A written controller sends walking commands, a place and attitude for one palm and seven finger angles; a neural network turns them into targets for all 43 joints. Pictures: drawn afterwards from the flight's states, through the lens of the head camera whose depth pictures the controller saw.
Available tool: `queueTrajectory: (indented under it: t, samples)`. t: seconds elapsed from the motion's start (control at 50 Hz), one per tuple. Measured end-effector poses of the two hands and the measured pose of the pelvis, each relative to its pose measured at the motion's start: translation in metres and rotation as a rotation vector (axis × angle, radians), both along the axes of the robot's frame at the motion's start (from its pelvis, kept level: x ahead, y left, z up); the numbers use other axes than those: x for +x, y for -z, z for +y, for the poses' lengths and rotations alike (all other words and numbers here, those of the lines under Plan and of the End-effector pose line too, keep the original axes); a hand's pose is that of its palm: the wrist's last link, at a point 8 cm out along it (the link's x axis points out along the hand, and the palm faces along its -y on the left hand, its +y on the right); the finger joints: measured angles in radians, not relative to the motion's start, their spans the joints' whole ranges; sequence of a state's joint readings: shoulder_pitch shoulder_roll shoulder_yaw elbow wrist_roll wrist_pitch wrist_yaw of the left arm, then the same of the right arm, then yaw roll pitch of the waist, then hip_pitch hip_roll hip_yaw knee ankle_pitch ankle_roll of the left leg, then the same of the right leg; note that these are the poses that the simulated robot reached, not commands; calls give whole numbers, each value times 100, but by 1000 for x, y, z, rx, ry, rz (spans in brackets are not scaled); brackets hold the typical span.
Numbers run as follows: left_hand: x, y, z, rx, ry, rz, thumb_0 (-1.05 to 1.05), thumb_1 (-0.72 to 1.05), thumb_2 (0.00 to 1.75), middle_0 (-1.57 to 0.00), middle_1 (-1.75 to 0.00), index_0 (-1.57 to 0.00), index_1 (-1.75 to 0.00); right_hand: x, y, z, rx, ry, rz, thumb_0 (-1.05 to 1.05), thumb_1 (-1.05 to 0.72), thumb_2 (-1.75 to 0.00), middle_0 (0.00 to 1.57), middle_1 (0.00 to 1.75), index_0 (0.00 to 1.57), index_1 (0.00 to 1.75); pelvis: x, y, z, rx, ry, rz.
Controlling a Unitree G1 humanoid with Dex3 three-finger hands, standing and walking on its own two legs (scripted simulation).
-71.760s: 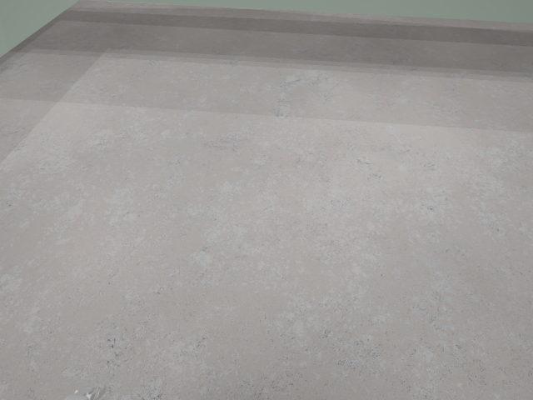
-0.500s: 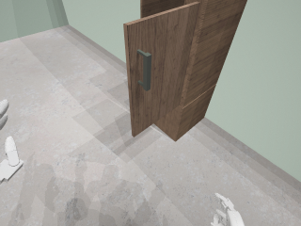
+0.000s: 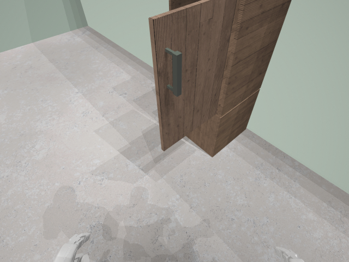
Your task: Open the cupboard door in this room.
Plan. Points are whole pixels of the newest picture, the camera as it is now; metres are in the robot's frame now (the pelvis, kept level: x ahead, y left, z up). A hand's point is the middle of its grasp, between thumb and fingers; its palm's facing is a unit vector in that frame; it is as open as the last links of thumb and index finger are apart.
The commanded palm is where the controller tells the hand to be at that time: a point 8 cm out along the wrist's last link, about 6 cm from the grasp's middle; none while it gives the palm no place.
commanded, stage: let the arm hang, fingers relaxed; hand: left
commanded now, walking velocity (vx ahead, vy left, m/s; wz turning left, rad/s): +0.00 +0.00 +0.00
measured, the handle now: (173, 72) +0.66 +0.02 +0.09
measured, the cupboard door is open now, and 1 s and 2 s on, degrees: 90 90 90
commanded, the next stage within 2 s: look to check the result in 0.88 s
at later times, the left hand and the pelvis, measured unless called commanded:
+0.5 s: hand out of the picture +0.01 +0.24 -0.15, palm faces +0.01 -0.94 -0.34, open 7.4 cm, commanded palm none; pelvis +0.01 -0.01 +0.01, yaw +1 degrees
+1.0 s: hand out of the picture +0.14 +0.21 -0.14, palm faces -0.03 -0.95 -0.32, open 7.4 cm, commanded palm none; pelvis +0.04 -0.02 +0.02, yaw +0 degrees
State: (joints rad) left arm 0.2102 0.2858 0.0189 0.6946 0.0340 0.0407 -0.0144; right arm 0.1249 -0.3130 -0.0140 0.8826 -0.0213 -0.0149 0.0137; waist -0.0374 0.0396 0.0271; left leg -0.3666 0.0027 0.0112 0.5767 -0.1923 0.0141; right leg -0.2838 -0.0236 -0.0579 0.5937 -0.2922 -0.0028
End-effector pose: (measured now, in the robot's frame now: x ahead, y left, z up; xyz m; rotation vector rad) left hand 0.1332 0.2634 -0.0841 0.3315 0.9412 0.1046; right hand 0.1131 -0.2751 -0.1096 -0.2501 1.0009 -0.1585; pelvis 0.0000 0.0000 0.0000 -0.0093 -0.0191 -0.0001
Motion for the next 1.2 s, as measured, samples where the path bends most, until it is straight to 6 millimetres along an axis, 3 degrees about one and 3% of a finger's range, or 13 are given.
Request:
queueTrajectory:
  t: [0.06,0.12,0.22,0.32,0.42,0.54,0.68,0.8,0.94,1.2]
  samples:
    - [-48,40,-27,-97,-28,211,1,90,90,-20,-30,-20,-30,-33,3,-4,-23,27,124,1,-91,-89,20,29,21,30,-1,-2,-1,-2,-2,-9]
    - [-92,56,-40,-146,-88,353,2,92,90,-20,-30,-20,-30,-67,5,-4,-35,47,258,1,-91,-89,20,29,20,30,0,-5,-3,-4,-7,-7]
    - [-149,55,-32,-136,-187,500,2,93,90,-21,-30,-20,-30,-105,8,0,-22,73,417,1,-91,-89,20,29,20,30,3,-9,-6,-7,-17,-4]
    - [-173,43,-11,-67,-240,568,1,92,90,-20,-30,-20,-30,-113,14,7,9,91,452,1,-91,-89,20,29,21,30,7,-12,-8,-7,-16,-10]
    - [-160,32,8,-4,-249,537,1,91,90,-20,-30,-20,-30,-96,20,11,38,86,413,1,-91,-89,20,30,21,30,10,-12,-8,-4,-12,-16]
    - [-109,24,19,30,-219,413,1,90,90,-20,-30,-20,-30,-62,22,9,47,65,331,1,-91,-89,20,30,21,30,16,-14,-8,3,-9,-20]
    - [-44,16,12,24,-158,265,1,90,90,-20,-30,-20,-30,-24,14,-3,28,47,246,1,-91,-89,20,30,21,30,24,-16,-11,9,-8,-19]
    - [-9,13,1,6,-117,207,1,90,90,-20,-30,-20,-30,-6,5,-17,-1,46,214,1,-91,-89,20,29,21,30,32,-18,-14,10,-6,-13]
    - [1,14,-5,2,-106,220,1,90,90,-20,-30,-20,-30,-1,1,-29,-26,56,226,1,-91,-89,20,29,21,30,41,-19,-18,12,0,-9]
    - [-19,17,-2,26,-139,320,1,90,90,-20,-30,-20,-30,-6,6,-33,-19,68,290,1,-91,-89,20,29,21,30,54,-20,-24,14,8,-5]
